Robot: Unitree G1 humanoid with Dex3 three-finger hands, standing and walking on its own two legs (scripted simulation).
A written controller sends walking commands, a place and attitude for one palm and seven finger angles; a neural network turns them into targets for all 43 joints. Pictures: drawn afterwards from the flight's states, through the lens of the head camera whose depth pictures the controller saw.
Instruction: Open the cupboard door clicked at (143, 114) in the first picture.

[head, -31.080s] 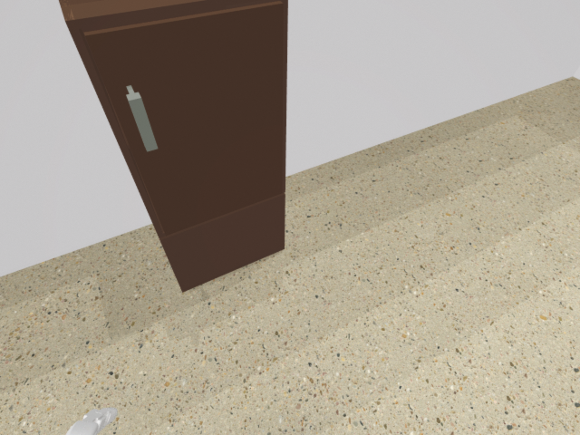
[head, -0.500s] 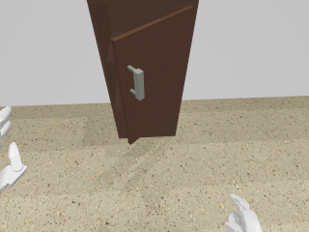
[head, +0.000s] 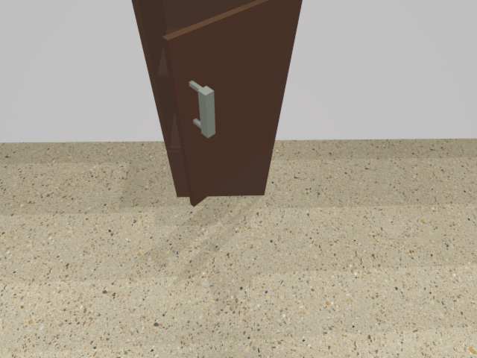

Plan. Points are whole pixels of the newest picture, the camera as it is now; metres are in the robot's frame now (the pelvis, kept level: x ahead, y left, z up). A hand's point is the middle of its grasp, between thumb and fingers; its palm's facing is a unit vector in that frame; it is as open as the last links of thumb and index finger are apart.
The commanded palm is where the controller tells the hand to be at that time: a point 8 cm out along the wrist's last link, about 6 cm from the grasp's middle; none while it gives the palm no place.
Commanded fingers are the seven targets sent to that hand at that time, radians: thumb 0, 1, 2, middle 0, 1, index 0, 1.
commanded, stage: let the arm hang, fingers relaxed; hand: left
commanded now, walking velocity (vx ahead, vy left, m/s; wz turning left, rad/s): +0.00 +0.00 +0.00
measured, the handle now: (201, 109) +0.63 +0.13 +0.03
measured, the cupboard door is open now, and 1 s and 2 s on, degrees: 42 42 42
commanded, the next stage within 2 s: look to check the result in 0.66 s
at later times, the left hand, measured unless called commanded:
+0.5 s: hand out of the picture +0.05 +0.16 -0.17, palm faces +0.01 -0.97 -0.23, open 7.3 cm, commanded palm none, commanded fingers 0.00 0.90 0.90 -0.20 -0.30 -0.20 -0.30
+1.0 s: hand out of the picture +0.03 +0.15 -0.17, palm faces +0.02 -0.98 -0.18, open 7.4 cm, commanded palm none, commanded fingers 0.00 0.90 0.90 -0.20 -0.30 -0.20 -0.30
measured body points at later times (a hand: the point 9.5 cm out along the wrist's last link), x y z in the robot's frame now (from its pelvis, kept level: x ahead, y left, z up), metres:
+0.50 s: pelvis +0.02 -0.01 +0.00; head +0.03 -0.03 +0.45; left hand +0.05 +0.21 -0.15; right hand -0.01 -0.22 -0.17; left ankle +0.03 +0.09 -0.74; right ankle +0.03 -0.06 -0.74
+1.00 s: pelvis +0.04 -0.01 +0.01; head +0.07 -0.01 +0.45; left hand +0.03 +0.21 -0.15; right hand +0.01 -0.22 -0.16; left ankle +0.03 +0.09 -0.74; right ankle +0.03 -0.06 -0.74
